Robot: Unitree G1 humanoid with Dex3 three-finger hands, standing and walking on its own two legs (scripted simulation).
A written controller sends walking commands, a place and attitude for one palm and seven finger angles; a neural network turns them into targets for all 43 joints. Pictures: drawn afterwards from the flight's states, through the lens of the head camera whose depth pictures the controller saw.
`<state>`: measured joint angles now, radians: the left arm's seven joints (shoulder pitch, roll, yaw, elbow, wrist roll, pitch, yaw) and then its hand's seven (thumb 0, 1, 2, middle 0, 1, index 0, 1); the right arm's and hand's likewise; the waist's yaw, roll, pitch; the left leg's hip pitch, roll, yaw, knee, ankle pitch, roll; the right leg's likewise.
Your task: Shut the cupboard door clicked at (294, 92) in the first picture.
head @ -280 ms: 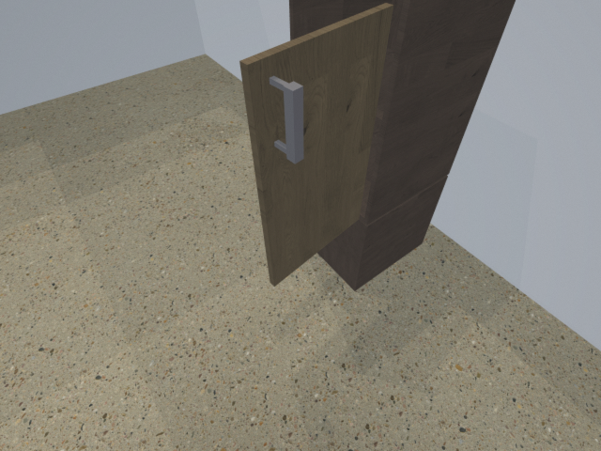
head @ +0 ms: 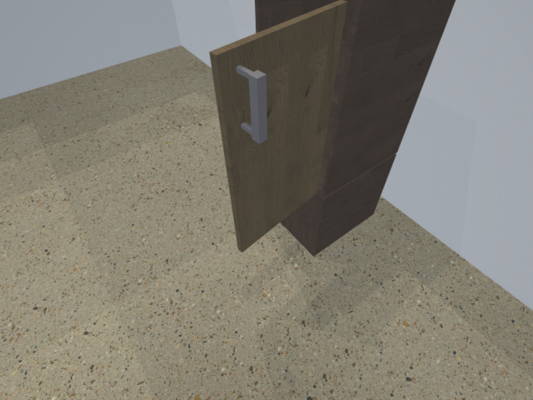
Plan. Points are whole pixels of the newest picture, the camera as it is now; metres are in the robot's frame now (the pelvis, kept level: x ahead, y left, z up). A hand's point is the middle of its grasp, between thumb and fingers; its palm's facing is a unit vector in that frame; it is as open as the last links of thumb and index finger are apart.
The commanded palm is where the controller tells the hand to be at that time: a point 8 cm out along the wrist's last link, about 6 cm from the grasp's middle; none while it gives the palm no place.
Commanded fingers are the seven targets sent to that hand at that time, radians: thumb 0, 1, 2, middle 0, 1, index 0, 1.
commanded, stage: look at it before walking up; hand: left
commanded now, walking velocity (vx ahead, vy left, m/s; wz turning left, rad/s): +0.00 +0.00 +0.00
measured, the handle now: (251, 105) +0.58 +0.06 +0.14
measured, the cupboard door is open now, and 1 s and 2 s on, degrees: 97 97 97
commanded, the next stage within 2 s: walk around to get in front in 0.56 s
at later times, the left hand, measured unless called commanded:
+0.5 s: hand out of the picture -0.01 +0.16 -0.17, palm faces +0.06 -0.98 -0.19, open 7.4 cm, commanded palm none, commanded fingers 0.00 0.90 0.90 -0.20 -0.30 -0.20 -0.30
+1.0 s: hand out of the picture +0.02 +0.19 -0.19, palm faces -0.04 -0.98 -0.20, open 7.4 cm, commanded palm none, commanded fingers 0.00 0.90 0.90 -0.20 -0.30 -0.20 -0.30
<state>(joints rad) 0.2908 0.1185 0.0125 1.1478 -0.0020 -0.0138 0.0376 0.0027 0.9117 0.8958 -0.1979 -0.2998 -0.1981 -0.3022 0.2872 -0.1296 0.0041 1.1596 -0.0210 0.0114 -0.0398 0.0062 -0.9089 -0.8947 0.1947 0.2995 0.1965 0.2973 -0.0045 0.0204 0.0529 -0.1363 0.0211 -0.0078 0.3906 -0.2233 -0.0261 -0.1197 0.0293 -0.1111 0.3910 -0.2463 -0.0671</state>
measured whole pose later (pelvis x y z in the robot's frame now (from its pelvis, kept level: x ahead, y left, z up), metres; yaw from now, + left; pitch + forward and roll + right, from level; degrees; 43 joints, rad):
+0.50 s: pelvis +0.00 +0.00 +0.00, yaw +0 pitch -2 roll +0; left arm 0.29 0.12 0.01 1.14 0.00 -0.02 0.04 0.00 0.91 0.90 -0.20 -0.30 -0.20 -0.30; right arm 0.28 -0.13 0.00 1.15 -0.02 0.01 -0.04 0.01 -0.91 -0.89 0.19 0.30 0.20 0.30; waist 0.00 0.02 0.05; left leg -0.13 0.03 -0.01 0.39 -0.23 -0.03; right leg -0.11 0.03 -0.11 0.38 -0.25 -0.07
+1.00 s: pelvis +0.00 +0.01 -0.01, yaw -7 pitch +0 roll +0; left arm 0.26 0.16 0.07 1.08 0.01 0.05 0.01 0.00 0.91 0.90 -0.20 -0.30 -0.20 -0.30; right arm 0.23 -0.15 -0.04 1.07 -0.02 0.04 -0.05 0.01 -0.91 -0.89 0.20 0.30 0.20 0.30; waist 0.00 -0.01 0.08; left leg -0.21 0.06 0.10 0.53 -0.31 -0.02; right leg -0.24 0.06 -0.01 0.53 -0.28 -0.06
